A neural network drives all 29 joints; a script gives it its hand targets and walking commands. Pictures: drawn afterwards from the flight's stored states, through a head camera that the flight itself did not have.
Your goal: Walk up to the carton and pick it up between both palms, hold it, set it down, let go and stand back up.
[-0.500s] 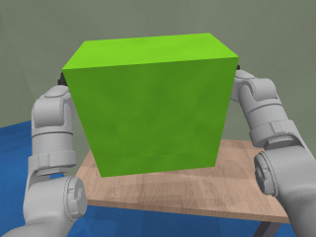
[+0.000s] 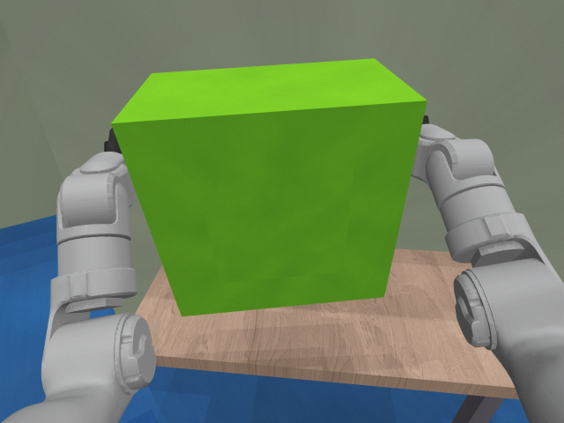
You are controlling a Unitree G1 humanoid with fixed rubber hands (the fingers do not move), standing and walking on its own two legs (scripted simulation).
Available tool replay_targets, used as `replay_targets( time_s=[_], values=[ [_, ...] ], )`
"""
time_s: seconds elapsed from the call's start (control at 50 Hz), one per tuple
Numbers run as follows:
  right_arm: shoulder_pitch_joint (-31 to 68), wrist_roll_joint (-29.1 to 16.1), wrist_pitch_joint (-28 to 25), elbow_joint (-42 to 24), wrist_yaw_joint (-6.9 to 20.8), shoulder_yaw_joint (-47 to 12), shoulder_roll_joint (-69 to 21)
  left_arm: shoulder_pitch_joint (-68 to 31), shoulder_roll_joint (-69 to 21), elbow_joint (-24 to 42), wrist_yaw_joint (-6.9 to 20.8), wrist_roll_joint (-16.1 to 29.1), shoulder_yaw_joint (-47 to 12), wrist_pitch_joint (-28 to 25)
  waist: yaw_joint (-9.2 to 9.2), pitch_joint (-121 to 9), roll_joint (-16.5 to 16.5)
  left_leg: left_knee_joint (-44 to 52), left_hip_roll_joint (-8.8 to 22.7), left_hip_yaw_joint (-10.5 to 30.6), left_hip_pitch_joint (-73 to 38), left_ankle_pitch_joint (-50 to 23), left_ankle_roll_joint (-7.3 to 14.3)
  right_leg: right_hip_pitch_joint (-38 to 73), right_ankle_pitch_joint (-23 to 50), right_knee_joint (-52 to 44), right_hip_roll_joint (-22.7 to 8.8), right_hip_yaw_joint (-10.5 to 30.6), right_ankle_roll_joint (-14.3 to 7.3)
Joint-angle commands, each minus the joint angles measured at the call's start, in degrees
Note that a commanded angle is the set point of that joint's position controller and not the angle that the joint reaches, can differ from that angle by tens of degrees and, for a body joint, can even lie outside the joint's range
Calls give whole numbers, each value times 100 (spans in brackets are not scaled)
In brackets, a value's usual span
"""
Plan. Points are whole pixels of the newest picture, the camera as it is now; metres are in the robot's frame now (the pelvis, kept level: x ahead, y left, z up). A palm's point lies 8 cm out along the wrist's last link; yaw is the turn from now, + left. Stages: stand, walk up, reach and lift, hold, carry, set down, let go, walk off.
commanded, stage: hold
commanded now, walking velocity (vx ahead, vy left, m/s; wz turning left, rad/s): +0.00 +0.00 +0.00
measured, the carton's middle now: (274, 191) +0.35 +0.00 +0.24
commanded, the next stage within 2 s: none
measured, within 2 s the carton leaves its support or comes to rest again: neither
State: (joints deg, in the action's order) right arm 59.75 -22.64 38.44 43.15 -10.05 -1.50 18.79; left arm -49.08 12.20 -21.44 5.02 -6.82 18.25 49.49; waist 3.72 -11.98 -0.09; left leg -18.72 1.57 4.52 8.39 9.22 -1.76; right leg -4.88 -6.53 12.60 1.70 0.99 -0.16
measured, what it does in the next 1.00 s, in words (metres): stands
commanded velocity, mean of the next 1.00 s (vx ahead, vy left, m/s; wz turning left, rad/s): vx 0.00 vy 0.00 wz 0.00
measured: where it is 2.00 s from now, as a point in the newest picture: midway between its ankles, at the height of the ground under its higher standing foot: outside the picture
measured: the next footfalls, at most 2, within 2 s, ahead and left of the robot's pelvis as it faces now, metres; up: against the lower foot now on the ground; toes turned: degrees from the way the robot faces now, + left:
none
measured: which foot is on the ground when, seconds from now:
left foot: down 0.00-1.00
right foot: down 0.00-1.00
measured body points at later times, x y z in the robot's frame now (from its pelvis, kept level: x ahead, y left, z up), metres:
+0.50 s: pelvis +0.00 +0.00 +0.00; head -0.08 +0.02 +0.44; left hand +0.39 +0.20 +0.28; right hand +0.39 -0.19 +0.30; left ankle +0.01 +0.14 -0.75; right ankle +0.00 -0.12 -0.75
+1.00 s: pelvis +0.01 +0.00 +0.00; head -0.07 +0.02 +0.44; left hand +0.38 +0.20 +0.26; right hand +0.39 -0.19 +0.28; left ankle +0.01 +0.14 -0.75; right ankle +0.00 -0.12 -0.75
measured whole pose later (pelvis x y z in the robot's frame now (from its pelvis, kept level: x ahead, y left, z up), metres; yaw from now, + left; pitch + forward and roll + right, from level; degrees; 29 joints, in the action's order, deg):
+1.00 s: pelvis +0.01 +0.00 +0.00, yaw +0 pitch -2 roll -1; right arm 54.3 -22.1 38.0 36.5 -10.0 -0.5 17.8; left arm -43.2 9.9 -13.1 4.0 -6.7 18.9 50.0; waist 4.4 -9.8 -0.6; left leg -18.8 1.2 4.6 6.8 9.9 -1.5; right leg -3.3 -7.6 13.0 1.5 1.4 0.1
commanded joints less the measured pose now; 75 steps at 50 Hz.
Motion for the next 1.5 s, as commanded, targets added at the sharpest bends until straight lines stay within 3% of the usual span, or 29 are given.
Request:
replay_targets(
  time_s=[0.0,0.34,0.38,0.4,0.44,0.48,0.54,0.58,0.62,0.64,0.66,0.72,0.74,0.76,0.8,0.86,0.88,0.9,0.96,1.06,1.08,1.1,1.14,1.24,1.28,1.3,1.34,1.38,1.48],
  values=[
    [4015,-975,-202,-1972,942,-945,-3451,-4285,-2955,1088,850,1027,-1975,-466,25,-1687,202,158,-307,-200,-112,-1055,-34,938,1008,102,178,125,-32],
    [4013,-983,-192,-1973,935,-939,-3432,-4289,-2961,1079,858,1030,-1978,-467,36,-1684,216,150,-303,-194,-127,-1075,-41,927,1021,100,179,133,-38],
    [4067,-726,-222,-1814,949,-765,-3311,-4079,-3080,523,880,895,-1766,-416,54,-1029,272,405,-277,-270,186,-146,8,802,140,28,99,61,-22],
    [4080,-664,-240,-1765,972,-763,-3316,-4066,-3064,453,887,898,-1732,-428,49,-1010,103,419,-261,-285,231,-238,69,753,197,26,119,32,-32],
    [4216,-811,-309,-2017,986,-861,-3459,-4288,-3110,980,843,1013,-1888,-528,-5,-1670,172,218,-302,-307,-37,-711,2,849,558,183,208,12,-43],
    [4219,-758,-319,-2138,974,-928,-3494,-4273,-3125,881,774,1067,-1968,-550,49,-1702,23,167,-303,-266,-37,-736,17,835,612,194,149,31,2],
    [3920,-698,-255,-1553,998,-853,-3455,-4175,-3084,751,798,975,-1882,-495,86,-1351,128,281,-284,-258,-67,-604,34,690,478,108,136,43,-23],
    [3859,-807,-277,-1844,963,-963,-3524,-4200,-3100,1172,796,1031,-2069,-491,145,-1740,281,116,-346,-290,-180,-1219,-70,983,1119,205,179,44,-10],
    [3854,-938,-296,-2057,945,-1043,-3478,-4061,-3171,1313,754,995,-2086,-482,68,-1802,436,-12,-339,-278,-471,-1651,-152,1008,1477,258,187,34,-10],
    [3840,-1021,-327,-2325,948,-1155,-3501,-3940,-3153,1492,750,1072,-2073,-492,39,-1939,202,-75,-345,-273,-505,-1815,-152,1101,1679,298,234,4,42],
    [3865,-1097,-351,-2497,947,-1242,-3452,-3872,-3184,1588,746,1113,-2237,-471,10,-2096,302,-73,-359,-263,-598,-1953,-170,1154,1719,268,267,31,1],
    [3724,-1077,-353,-2799,876,-1356,-3563,-3789,-2963,1873,703,1017,-2094,-496,-19,-2126,72,-120,-431,-290,-646,-1980,-76,1157,2248,330,180,31,169],
    [3546,-1157,-359,-2802,875,-1448,-3630,-3719,-3058,2215,675,1077,-2267,-500,89,-2239,148,-132,-419,-248,-758,-2234,-136,1241,2503,385,204,1,157],
    [3477,-1163,-369,-2900,867,-1395,-3555,-3627,-3116,2126,687,1090,-2287,-437,-7,-2059,261,-140,-412,-271,-738,-2274,-166,1236,2409,324,239,-2,127],
    [3501,-970,-302,-2777,846,-1161,-3349,-3616,-3065,1852,708,1051,-2249,-352,129,-1680,246,-10,-411,-309,-645,-1760,-129,935,1794,162,250,-12,108],
    [3467,-888,-308,-2820,874,-1167,-3429,-3684,-3120,2030,695,1079,-2314,-366,92,-1687,190,3,-357,-267,-615,-1675,-85,886,1505,172,242,-19,51],
    [3303,-782,-274,-2601,879,-1085,-3378,-3646,-3039,1883,698,1009,-2262,-359,182,-1573,129,12,-358,-287,-638,-1514,-95,833,1461,160,208,-8,42],
    [3388,-786,-314,-2724,869,-1145,-3414,-3703,-3184,2004,703,1042,-2376,-356,156,-1733,230,-27,-342,-253,-613,-1619,-123,944,1511,225,230,-22,19],
    [3563,-832,-298,-2688,909,-1220,-3487,-3819,-3090,1926,723,1054,-2363,-380,61,-1599,58,108,-393,-296,-474,-1283,-88,870,1284,165,251,-50,67],
    [3688,-623,-276,-2027,950,-1016,-3391,-3766,-3107,1027,734,866,-2089,-321,76,-1222,204,233,-334,-338,-223,-742,3,747,629,68,155,13,2],
    [3713,-728,-297,-2137,959,-1069,-3521,-3823,-3184,1194,728,935,-2103,-364,39,-1450,163,210,-307,-283,-252,-873,-13,870,763,157,169,23,-17],
    [3996,-789,-348,-2326,982,-1095,-3488,-4112,-3164,1357,713,1063,-2297,-444,66,-1839,368,179,-321,-336,-274,-822,-53,848,664,162,196,38,-32],
    [3993,-790,-389,-2360,1007,-1055,-3509,-4260,-3318,1460,635,1191,-2426,-496,100,-1827,297,109,-339,-316,-345,-972,-86,752,750,192,197,10,-28],
    [3753,-751,-347,-1878,1050,-945,-3359,-3931,-3220,1200,638,1003,-2168,-409,29,-1735,313,153,-287,-256,-275,-951,-90,795,795,172,219,14,-29],
    [3947,-764,-350,-1900,1082,-1058,-3495,-3839,-3117,918,669,861,-1953,-427,-119,-1313,-62,264,-300,-338,-106,-762,-21,792,643,110,242,13,48],
    [3898,-700,-347,-1850,1067,-1000,-3524,-3969,-3121,882,702,847,-1926,-438,-33,-1490,-76,261,-353,-335,-172,-746,32,769,725,67,133,79,60],
    [3953,-748,-348,-1837,1041,-1004,-3438,-3894,-3081,742,732,822,-1873,-431,-81,-1362,25,304,-364,-308,-146,-661,66,792,665,64,142,80,64],
    [4031,-823,-421,-2091,1038,-974,-3478,-3996,-3262,1086,710,1007,-2163,-476,83,-1657,399,161,-288,-289,-303,-1052,-84,784,870,133,174,79,-27],
    [3950,-874,-397,-2079,1038,-1005,-3494,-4151,-3249,1385,660,1084,-2252,-526,80,-1740,139,157,-318,-318,-311,-1140,-96,836,942,152,263,19,-1]
  ],
)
